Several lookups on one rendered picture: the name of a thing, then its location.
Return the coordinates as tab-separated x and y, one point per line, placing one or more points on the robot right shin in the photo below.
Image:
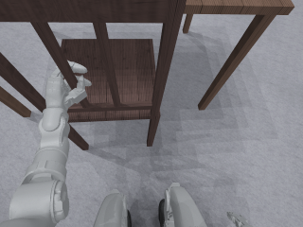
169	219

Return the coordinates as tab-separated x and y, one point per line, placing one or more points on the left robot forearm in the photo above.
52	153

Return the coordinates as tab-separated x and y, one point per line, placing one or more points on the left robot upper arm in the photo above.
41	204

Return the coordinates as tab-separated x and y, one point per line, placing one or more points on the chair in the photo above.
125	83

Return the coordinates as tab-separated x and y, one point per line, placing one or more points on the robot left hand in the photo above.
57	88

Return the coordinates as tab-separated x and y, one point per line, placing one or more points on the right robot thigh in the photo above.
184	209

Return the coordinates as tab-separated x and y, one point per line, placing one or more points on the table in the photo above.
265	11

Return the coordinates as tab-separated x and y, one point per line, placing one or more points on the robot right hand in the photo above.
238	220

